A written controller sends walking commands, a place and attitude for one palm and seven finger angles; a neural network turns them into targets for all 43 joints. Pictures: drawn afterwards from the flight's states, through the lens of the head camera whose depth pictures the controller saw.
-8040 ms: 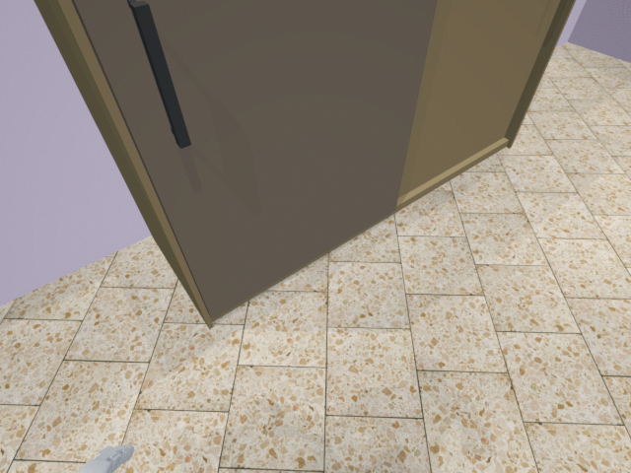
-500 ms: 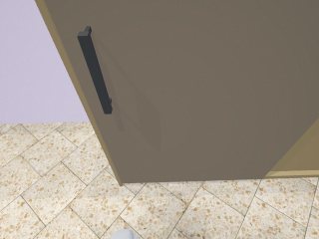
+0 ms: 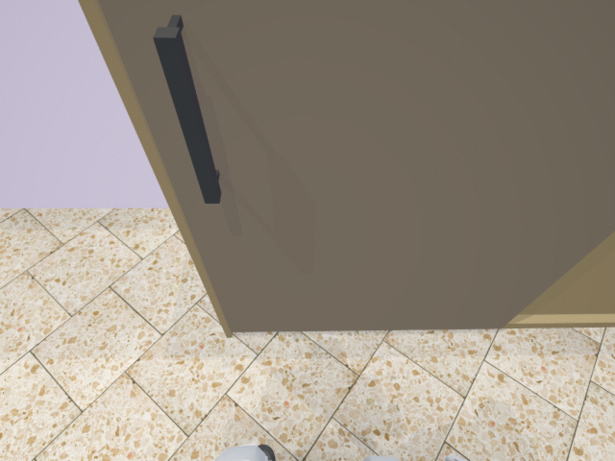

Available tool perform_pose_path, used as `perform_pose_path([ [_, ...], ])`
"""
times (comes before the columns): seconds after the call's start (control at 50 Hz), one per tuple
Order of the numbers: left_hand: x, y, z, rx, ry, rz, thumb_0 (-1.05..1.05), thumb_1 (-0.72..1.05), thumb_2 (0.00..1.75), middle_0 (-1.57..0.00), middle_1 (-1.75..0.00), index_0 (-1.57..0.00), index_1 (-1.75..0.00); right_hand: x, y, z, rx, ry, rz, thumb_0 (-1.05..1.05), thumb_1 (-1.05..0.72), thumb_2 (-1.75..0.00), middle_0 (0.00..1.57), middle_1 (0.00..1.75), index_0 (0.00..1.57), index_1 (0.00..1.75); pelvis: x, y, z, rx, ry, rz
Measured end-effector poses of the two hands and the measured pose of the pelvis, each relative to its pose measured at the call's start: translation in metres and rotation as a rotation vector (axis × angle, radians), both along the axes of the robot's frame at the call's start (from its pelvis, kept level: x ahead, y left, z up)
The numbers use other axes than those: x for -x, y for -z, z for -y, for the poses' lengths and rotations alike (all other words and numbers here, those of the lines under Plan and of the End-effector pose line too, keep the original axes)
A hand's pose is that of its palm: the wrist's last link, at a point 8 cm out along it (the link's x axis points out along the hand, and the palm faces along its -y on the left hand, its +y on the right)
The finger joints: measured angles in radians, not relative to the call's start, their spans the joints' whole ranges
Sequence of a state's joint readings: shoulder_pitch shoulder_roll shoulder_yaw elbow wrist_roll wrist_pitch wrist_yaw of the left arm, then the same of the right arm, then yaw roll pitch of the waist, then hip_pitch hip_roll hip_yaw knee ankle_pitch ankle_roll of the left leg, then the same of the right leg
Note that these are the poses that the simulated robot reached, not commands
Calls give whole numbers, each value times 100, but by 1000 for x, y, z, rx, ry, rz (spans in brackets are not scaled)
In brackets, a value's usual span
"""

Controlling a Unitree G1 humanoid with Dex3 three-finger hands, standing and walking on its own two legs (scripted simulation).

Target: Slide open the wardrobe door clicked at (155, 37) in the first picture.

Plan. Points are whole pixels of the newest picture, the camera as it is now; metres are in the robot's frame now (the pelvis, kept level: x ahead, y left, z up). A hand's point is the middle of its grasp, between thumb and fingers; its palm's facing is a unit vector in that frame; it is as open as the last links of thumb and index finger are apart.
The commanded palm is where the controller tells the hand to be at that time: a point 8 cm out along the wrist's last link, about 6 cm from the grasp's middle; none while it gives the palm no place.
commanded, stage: come to a stop and stand still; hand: left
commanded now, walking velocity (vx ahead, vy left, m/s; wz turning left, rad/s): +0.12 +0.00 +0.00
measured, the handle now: (197, 123) +0.51 +0.20 +0.14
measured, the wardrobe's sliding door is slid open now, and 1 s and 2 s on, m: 0.00 0.00 0.00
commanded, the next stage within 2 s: look again from close up in 1.38 s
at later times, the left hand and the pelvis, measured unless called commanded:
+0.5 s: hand out of the picture -0.06 +0.15 -0.17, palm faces +0.07 -0.98 -0.20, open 7.3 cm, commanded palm none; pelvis -0.03 -0.01 +0.00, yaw +1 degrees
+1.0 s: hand out of the picture -0.10 +0.24 -0.17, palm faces +0.06 -0.98 -0.20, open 7.4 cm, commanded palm none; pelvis -0.10 +0.06 +0.00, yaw +2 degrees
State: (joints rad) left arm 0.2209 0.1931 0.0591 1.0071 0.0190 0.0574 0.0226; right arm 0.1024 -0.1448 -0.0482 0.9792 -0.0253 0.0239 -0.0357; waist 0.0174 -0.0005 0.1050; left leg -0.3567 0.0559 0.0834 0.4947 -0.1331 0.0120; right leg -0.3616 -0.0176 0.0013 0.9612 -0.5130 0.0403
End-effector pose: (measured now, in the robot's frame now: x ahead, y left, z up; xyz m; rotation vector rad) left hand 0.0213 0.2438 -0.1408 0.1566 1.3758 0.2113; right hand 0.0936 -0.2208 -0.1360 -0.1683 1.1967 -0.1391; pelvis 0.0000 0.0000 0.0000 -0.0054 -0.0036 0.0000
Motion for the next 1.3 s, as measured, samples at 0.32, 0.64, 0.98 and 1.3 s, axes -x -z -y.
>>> perform_pose_path([
  [0.32,50,-23,67,22,12,25,1,91,90,-20,-30,-20,-30,111,6,60,-44,70,-165,0,-91,-90,20,30,20,30,23,-13,40,-46,0,14],
  [0.64,87,11,4,33,-20,2,1,91,90,-20,-30,-20,-30,82,-4,-6,31,-27,-11,0,-91,-90,20,30,20,30,45,3,-16,10,-26,44],
  [0.98,126,3,-44,29,13,66,0,91,90,-20,-30,-20,-30,141,-8,-44,19,-23,7,0,-92,-89,20,30,20,30,102,0,-56,10,-35,45],
  [1.3,234,2,4,102,-110,-131,0,91,90,-20,-30,-20,-30,204,-5,-26,20,9,-139,0,-91,-90,20,30,20,30,122,-5,-41,16,-50,40],
])
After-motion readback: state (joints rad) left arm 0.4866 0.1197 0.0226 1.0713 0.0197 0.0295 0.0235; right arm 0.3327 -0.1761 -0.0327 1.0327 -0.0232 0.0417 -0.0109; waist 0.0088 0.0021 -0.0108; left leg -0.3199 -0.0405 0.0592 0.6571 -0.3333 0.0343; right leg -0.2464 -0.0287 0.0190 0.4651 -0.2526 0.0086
